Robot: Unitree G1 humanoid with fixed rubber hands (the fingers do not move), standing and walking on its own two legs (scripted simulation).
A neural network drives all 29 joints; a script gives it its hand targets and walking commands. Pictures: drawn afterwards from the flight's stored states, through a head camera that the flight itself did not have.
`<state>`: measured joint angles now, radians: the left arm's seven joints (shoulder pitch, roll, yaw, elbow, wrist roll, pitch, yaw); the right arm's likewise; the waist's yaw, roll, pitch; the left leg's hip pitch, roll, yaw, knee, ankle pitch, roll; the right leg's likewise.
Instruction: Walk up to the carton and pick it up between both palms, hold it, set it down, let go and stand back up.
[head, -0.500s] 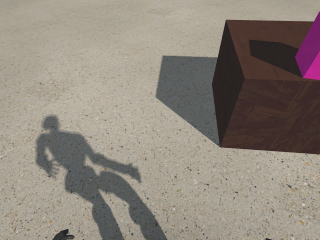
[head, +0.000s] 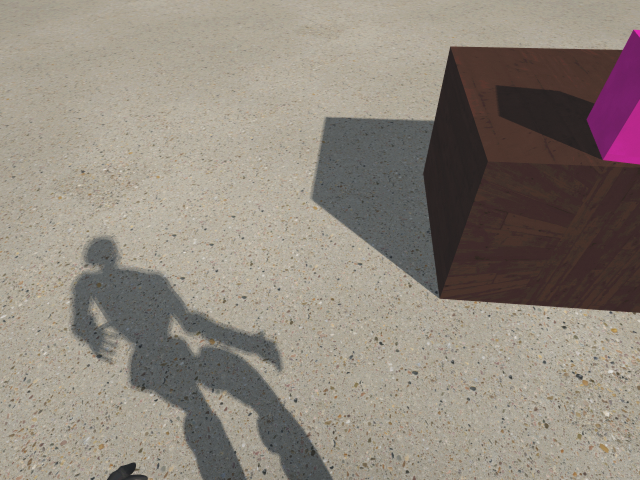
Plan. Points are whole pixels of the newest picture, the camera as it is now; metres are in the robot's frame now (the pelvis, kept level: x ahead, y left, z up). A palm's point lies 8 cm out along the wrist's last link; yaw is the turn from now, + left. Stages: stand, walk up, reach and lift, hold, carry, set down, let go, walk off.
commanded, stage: stand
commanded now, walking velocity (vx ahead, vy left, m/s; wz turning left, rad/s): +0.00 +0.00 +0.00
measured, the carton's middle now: out of the picture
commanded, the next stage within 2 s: walk up in 0.72 s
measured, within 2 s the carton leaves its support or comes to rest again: neither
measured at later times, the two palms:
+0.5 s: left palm out of the picture +0.10 +0.30 -0.09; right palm out of the picture +0.08 -0.28 -0.12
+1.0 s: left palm out of the picture +0.10 +0.30 -0.10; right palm out of the picture +0.08 -0.29 -0.11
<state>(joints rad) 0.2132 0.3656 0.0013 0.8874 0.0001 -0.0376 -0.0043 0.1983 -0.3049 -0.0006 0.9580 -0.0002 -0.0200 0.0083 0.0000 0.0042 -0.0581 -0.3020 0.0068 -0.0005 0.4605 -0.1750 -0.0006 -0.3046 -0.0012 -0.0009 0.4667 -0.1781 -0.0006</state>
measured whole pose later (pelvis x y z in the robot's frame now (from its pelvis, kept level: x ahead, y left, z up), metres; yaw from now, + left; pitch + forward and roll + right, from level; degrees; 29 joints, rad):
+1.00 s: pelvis +0.01 -0.01 +0.00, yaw +0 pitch +0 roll +0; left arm 0.21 0.40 0.02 0.89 0.01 0.01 -0.05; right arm 0.22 -0.31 -0.01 0.97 0.00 -0.05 0.00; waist 0.00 -0.01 -0.06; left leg -0.28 0.01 0.00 0.46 -0.19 0.00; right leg -0.36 0.00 0.00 0.65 -0.31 0.00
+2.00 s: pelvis +0.17 -0.25 -0.01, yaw -9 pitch -4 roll +1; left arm 0.27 0.42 0.09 0.89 0.01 0.05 -0.09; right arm 0.25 -0.45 -0.06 0.97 0.00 -0.05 -0.07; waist 0.01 -0.04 0.06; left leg -0.26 0.05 0.06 0.51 -0.19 0.02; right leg -0.36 0.09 0.03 1.12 -0.43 0.00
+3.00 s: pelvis +0.36 -0.52 -0.02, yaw -9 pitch -1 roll +3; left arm 0.27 0.44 0.09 0.89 0.01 0.03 -0.10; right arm 0.27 -0.42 -0.06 0.97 0.00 -0.05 -0.05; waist 0.04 -0.04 0.07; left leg -0.37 0.05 -0.09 0.97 -0.47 0.01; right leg -0.35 -0.04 -0.01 0.74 -0.38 -0.01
